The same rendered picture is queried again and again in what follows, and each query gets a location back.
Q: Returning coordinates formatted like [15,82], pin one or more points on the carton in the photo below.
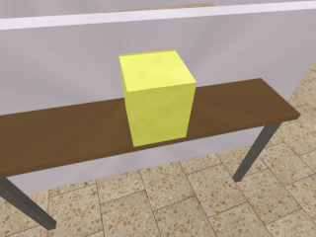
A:
[158,91]

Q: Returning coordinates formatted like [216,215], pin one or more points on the table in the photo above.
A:
[49,138]

